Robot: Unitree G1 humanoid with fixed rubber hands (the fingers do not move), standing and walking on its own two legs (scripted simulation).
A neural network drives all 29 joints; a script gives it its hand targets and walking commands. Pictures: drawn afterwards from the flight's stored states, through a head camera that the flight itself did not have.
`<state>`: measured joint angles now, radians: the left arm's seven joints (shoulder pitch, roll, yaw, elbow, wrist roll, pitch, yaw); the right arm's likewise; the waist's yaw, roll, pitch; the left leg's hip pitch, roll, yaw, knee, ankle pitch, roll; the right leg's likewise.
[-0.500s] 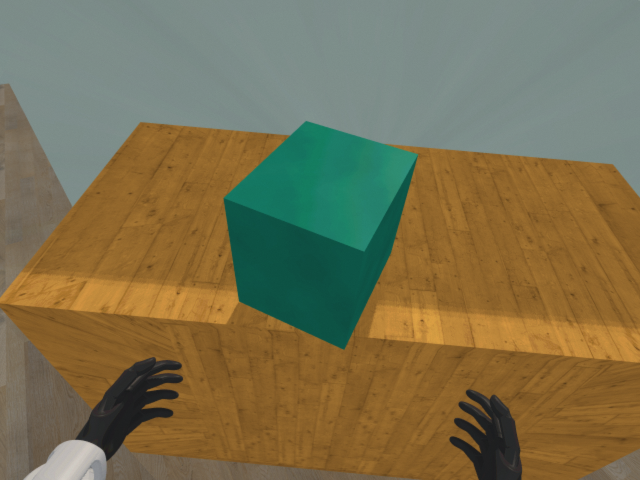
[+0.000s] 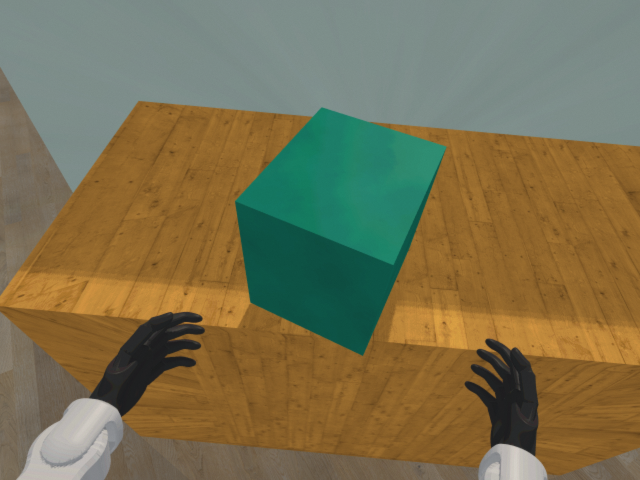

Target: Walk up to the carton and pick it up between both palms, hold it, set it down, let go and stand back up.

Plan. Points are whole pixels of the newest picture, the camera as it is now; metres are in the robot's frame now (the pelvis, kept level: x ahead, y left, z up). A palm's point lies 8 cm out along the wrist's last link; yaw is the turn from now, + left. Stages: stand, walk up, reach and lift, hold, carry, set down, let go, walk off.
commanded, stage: reach and lift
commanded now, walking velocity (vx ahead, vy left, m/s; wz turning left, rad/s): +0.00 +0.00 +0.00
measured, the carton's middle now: (341, 229) +0.44 +0.01 +0.06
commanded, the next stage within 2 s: none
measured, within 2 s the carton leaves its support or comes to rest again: neither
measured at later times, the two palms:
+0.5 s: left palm (157, 310) +0.27 +0.20 +0.09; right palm (556, 385) +0.22 -0.20 +0.10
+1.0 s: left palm (188, 224) +0.36 +0.19 +0.14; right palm (559, 305) +0.29 -0.21 +0.14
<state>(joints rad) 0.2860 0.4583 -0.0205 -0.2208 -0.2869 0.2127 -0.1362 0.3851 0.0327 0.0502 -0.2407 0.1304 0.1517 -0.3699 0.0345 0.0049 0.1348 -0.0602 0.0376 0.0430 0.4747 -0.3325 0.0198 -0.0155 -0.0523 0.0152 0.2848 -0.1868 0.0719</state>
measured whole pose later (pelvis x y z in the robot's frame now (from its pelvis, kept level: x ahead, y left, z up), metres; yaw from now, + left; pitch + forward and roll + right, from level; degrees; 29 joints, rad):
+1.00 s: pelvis -0.03 -0.02 +0.00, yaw +0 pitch -3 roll -1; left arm -0.51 0.54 0.03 0.19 -0.30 0.64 -0.17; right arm -0.35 -0.05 -0.07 -0.07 0.30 0.61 -0.45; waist -0.10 -0.05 0.10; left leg -0.13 0.05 0.04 0.45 -0.27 -0.01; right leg -0.11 -0.04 0.02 0.33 -0.17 0.07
